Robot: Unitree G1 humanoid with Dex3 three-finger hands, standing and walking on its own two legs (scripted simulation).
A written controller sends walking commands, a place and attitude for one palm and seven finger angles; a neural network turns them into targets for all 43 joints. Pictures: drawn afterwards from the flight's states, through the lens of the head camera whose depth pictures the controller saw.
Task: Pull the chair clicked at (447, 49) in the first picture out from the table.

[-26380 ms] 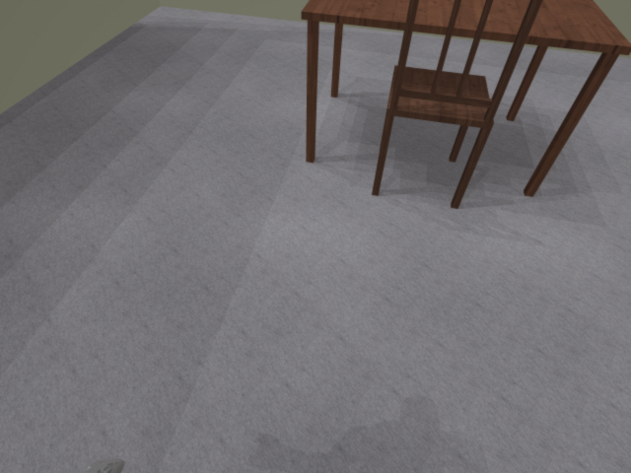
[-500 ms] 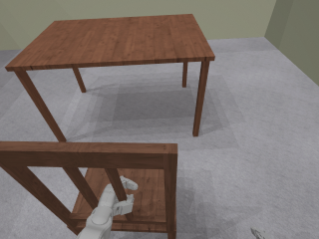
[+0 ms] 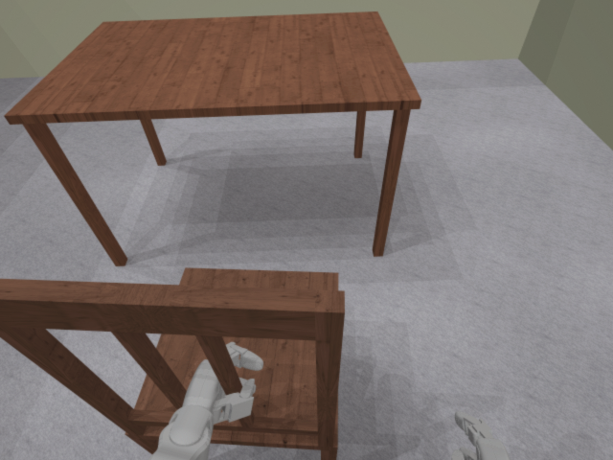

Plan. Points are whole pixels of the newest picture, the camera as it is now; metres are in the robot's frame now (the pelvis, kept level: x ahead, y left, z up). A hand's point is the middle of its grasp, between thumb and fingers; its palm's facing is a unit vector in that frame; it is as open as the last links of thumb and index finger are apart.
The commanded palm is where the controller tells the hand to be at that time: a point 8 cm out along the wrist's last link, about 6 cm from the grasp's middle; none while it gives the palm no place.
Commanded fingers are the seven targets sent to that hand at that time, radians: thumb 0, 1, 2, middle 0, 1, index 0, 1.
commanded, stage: open the thumb and straighten the fingers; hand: left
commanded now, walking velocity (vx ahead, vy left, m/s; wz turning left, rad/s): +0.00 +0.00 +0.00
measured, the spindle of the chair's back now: (167, 381) +0.25 +0.22 -0.06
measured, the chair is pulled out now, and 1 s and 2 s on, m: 0.63 0.63 0.63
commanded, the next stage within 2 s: draw the fingers out of the gap in 0.68 s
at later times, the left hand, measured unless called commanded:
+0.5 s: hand (245, 399) +0.23 +0.10 -0.07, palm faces -0.11 -0.98 -0.17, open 15.2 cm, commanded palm +0.21 +0.16 -0.04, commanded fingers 0.00 -0.55 0.20 -0.03 -0.07 -0.03 -0.07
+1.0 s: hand (234, 438) +0.18 +0.11 -0.07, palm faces -0.08 -0.98 -0.16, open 17.4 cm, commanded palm +0.16 +0.16 -0.05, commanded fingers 0.00 -0.55 0.20 0.00 0.00 0.00 0.00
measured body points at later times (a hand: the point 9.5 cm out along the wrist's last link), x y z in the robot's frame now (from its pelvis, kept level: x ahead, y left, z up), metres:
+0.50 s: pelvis +0.01 -0.01 -0.04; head +0.03 -0.04 +0.41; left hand +0.23 +0.15 -0.05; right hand +0.19 -0.24 -0.12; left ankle +0.03 +0.13 -0.74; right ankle -0.01 -0.12 -0.74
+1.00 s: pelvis +0.02 -0.01 -0.05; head +0.04 -0.03 +0.40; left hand +0.18 +0.16 -0.06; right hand +0.20 -0.25 -0.12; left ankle +0.03 +0.13 -0.74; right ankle -0.01 -0.12 -0.74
